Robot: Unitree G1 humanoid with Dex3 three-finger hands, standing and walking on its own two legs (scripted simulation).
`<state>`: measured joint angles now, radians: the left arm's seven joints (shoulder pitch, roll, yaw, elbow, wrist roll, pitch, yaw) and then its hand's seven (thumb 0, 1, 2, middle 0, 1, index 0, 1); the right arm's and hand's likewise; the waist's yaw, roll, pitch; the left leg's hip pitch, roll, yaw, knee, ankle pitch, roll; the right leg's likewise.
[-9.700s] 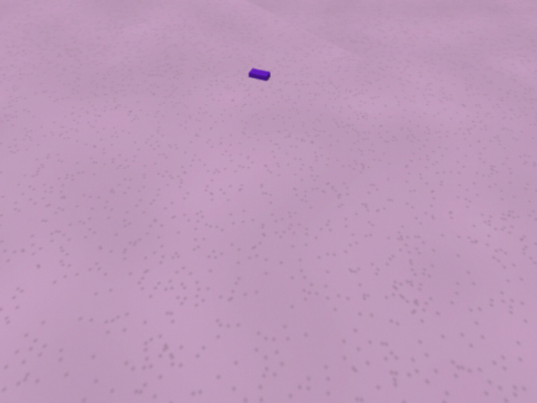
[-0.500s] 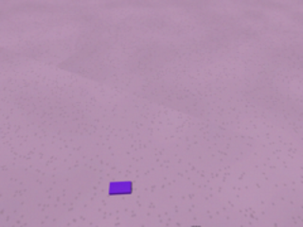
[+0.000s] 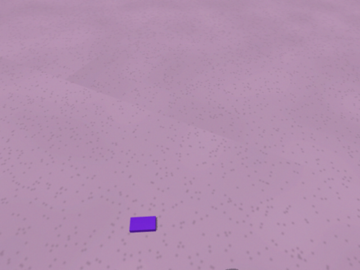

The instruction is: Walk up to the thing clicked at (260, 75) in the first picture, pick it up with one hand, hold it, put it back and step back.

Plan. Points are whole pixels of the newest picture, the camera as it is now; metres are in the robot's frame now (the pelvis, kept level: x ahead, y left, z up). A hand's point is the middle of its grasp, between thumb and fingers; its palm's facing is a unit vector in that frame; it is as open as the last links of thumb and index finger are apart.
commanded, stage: stand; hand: left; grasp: from above
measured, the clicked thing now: (143, 224) +0.48 +0.21 -0.77
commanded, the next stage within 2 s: rise first in 0.38 s
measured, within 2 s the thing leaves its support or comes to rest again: neither
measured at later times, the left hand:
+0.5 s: hand out of the picture +0.07 +0.26 -0.16, palm faces -0.03 -0.94 -0.35, open 7.4 cm
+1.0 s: hand out of the picture +0.14 +0.26 -0.20, palm faces -0.08 -0.91 -0.41, open 13.3 cm
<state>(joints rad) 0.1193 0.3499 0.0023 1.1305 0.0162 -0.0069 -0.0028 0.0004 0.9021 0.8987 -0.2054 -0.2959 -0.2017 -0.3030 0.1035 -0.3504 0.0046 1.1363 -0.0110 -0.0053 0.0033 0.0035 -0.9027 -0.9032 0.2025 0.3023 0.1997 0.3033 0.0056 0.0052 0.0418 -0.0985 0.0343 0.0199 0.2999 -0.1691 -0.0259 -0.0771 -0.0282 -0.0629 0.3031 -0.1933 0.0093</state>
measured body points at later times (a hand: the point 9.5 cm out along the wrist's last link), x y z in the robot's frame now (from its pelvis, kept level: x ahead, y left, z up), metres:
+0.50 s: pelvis +0.00 +0.00 +0.00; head +0.01 +0.00 +0.45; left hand +0.07 +0.31 -0.13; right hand +0.08 -0.30 -0.13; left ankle +0.00 +0.13 -0.75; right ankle -0.02 -0.12 -0.75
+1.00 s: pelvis -0.01 +0.02 -0.05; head +0.05 +0.02 +0.40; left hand +0.14 +0.31 -0.17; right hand +0.09 -0.25 -0.15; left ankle +0.00 +0.13 -0.75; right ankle -0.02 -0.12 -0.75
